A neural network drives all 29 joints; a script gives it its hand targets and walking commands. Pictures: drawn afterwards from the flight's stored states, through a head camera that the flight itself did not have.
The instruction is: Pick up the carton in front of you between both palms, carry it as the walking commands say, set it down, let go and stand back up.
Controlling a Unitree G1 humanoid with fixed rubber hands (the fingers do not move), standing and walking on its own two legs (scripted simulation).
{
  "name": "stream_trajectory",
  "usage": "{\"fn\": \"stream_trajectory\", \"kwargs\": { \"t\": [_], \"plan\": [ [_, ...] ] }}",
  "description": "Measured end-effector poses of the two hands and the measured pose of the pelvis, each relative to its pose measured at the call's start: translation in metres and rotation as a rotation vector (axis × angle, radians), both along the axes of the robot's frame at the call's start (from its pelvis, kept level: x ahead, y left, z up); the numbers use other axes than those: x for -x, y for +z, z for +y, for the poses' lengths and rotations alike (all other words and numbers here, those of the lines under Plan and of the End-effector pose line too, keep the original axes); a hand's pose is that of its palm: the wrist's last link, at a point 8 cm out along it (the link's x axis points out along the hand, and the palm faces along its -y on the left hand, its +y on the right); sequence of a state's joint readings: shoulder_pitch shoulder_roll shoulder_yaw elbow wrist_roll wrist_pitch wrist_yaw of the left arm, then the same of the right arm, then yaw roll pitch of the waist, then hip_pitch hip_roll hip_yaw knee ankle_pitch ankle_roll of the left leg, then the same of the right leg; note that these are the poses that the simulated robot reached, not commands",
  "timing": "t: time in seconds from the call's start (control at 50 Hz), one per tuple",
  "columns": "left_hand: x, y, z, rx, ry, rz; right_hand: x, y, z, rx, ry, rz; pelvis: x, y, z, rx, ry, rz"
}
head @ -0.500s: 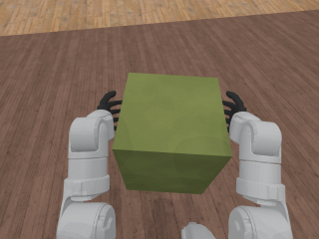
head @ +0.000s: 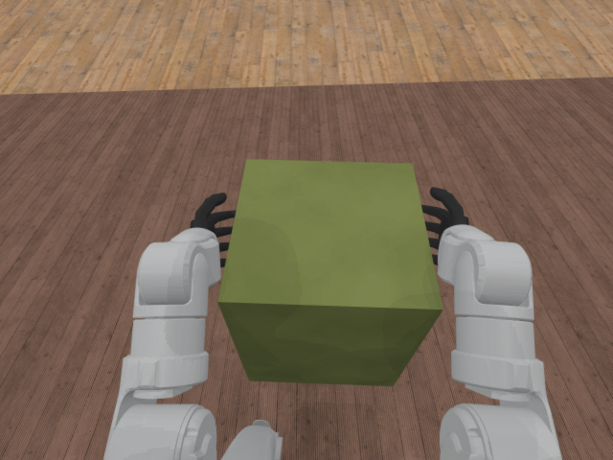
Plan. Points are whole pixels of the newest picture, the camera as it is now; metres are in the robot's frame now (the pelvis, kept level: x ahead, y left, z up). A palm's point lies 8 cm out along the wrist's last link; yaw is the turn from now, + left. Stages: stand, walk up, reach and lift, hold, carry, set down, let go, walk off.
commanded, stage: carry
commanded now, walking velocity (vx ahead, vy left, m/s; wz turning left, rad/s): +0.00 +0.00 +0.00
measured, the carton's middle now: (324, 280) +0.36 +0.02 +0.01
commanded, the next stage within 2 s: none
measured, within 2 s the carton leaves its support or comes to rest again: neither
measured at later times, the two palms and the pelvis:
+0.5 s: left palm (257, 131) +0.61 +0.16 +0.04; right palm (439, 141) +0.59 -0.14 +0.05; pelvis +0.23 +0.03 -0.04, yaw -2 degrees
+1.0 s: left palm (278, 94) +0.70 +0.13 +0.05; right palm (445, 105) +0.69 -0.17 +0.05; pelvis +0.35 +0.00 -0.07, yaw -1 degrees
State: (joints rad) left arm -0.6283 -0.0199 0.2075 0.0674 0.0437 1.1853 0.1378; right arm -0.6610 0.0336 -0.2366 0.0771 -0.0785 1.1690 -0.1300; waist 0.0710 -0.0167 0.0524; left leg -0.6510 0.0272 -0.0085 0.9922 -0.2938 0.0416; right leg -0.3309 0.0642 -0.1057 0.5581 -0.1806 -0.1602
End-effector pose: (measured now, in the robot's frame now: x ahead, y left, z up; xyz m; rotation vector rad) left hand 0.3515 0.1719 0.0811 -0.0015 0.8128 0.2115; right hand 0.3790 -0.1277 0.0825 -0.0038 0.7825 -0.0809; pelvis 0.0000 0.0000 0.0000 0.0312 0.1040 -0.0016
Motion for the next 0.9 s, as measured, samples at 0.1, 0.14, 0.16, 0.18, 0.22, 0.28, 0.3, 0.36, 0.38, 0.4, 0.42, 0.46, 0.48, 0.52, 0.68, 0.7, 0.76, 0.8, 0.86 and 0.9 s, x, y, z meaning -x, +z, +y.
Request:
{"fn": "stream_trajectory", "kwargs": {
  "t": [0.1,0.14,0.16,0.18,0.22,0.28,0.3,0.36,0.38,0.4,0.42,0.46,0.48,0.52,0.68,0.7,0.76,0.8,0.86,0.9],
  "plan": [
    [-0.068,0.005,0.007,0.004,0.0,-0.07,-0.063,0.002,0.007,-0.02,-0.023,-0.068,-0.064,-0.006,0.008,0.012,-0.011,0.003],
    [-0.1,0.007,0.011,0.005,-0.01,-0.113,-0.091,0.005,0.01,-0.019,-0.033,-0.112,-0.094,-0.017,0.014,0.026,-0.02,-0.007],
    [-0.116,0.007,0.012,0.007,-0.02,-0.136,-0.105,0.006,0.011,-0.015,-0.04,-0.135,-0.109,-0.024,0.017,0.038,-0.027,-0.018],
    [-0.134,0.006,0.013,0.009,-0.036,-0.159,-0.118,0.006,0.012,-0.008,-0.051,-0.159,-0.126,-0.034,0.02,0.058,-0.036,-0.031],
    [-0.168,0.0,0.011,0.02,-0.065,-0.186,-0.143,0.004,0.01,0.026,-0.066,-0.186,-0.151,-0.05,0.022,0.046,-0.028,-0.04],
    [-0.201,-0.016,0.004,0.019,-0.107,-0.124,-0.166,-0.011,0.003,0.048,-0.087,-0.124,-0.173,-0.055,0.029,0.046,-0.025,-0.036],
    [-0.209,-0.022,0.001,0.017,-0.12,-0.096,-0.171,-0.017,0.0,0.047,-0.098,-0.096,-0.181,-0.054,0.031,0.049,-0.026,-0.034],
    [-0.229,-0.034,-0.007,0.017,-0.147,-0.028,-0.182,-0.03,-0.008,0.042,-0.128,-0.028,-0.199,-0.049,0.036,0.06,-0.03,-0.025],
    [-0.234,-0.037,-0.009,0.019,-0.152,-0.016,-0.186,-0.033,-0.01,0.039,-0.137,-0.015,-0.205,-0.047,0.036,0.064,-0.03,-0.021],
    [-0.239,-0.039,-0.011,0.021,-0.154,-0.008,-0.19,-0.034,-0.012,0.036,-0.144,-0.008,-0.21,-0.046,0.037,0.068,-0.028,-0.018],
    [-0.244,-0.04,-0.013,0.024,-0.155,-0.006,-0.195,-0.035,-0.013,0.033,-0.15,-0.006,-0.214,-0.044,0.036,0.071,-0.026,-0.015],
    [-0.253,-0.04,-0.015,0.031,-0.148,-0.014,-0.204,-0.034,-0.015,0.028,-0.156,-0.014,-0.224,-0.042,0.034,0.074,-0.023,-0.011],
    [-0.256,-0.039,-0.015,0.033,-0.143,-0.023,-0.209,-0.032,-0.016,0.025,-0.155,-0.023,-0.228,-0.042,0.033,0.073,-0.021,-0.01],
    [-0.263,-0.035,-0.016,0.034,-0.129,-0.048,-0.221,-0.027,-0.017,0.019,-0.147,-0.048,-0.238,-0.042,0.029,0.068,-0.018,-0.008],
    [-0.286,-0.013,-0.019,-0.012,-0.082,-0.119,-0.262,-0.013,-0.02,-0.007,-0.08,-0.119,-0.274,-0.054,0.013,0.049,-0.009,-0.017],
    [-0.287,-0.013,-0.018,-0.016,-0.079,-0.109,-0.265,-0.014,-0.02,-0.006,-0.072,-0.109,-0.278,-0.055,0.012,0.05,-0.006,-0.018],
    [-0.291,-0.018,-0.016,-0.014,-0.072,-0.077,-0.273,-0.016,-0.017,0.016,-0.048,-0.078,-0.291,-0.058,0.008,0.041,-0.001,-0.02],
    [-0.295,-0.022,-0.013,-0.009,-0.072,-0.068,-0.278,-0.016,-0.014,0.036,-0.034,-0.069,-0.3,-0.063,0.006,0.029,-0.002,-0.022],
    [-0.305,-0.027,-0.014,0.005,-0.094,-0.065,-0.288,-0.02,-0.014,0.044,-0.028,-0.066,-0.315,-0.071,0.005,0.028,-0.006,-0.021],
    [-0.316,-0.029,-0.019,-0.004,-0.108,-0.051,-0.293,-0.027,-0.018,0.043,-0.035,-0.053,-0.325,-0.072,0.004,0.037,-0.005,-0.021]
  ]
}}
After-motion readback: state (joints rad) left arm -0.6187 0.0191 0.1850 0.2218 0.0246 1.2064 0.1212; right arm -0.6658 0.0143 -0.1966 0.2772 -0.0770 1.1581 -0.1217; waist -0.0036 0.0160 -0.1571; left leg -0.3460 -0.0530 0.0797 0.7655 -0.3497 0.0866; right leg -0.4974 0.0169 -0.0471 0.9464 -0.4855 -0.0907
